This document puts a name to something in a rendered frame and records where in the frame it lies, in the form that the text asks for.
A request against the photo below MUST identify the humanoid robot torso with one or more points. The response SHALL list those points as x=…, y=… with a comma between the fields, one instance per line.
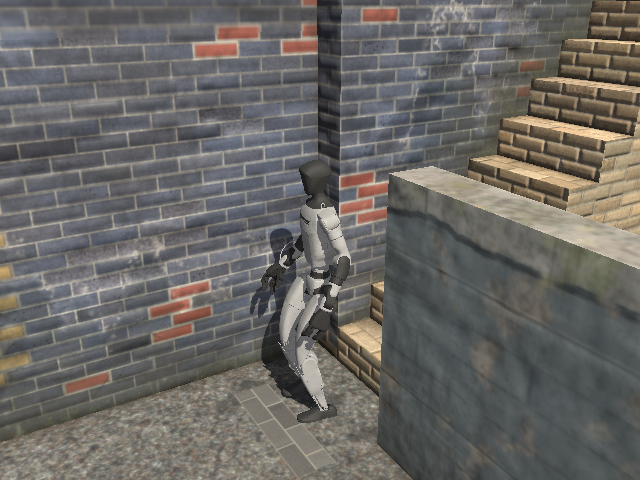
x=318, y=251

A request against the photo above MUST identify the right robot hand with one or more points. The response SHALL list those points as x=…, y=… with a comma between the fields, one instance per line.
x=277, y=273

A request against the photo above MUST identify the right robot forearm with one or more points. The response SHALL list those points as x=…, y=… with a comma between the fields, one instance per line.
x=292, y=254

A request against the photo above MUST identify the left robot hand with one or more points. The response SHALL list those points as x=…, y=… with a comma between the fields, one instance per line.
x=321, y=321

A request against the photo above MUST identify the robot left upper arm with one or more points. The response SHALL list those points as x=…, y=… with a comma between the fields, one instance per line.
x=330, y=224

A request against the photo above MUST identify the left robot forearm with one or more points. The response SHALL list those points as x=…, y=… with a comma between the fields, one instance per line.
x=331, y=292

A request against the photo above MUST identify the robot left thigh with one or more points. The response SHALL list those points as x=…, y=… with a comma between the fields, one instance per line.
x=304, y=344

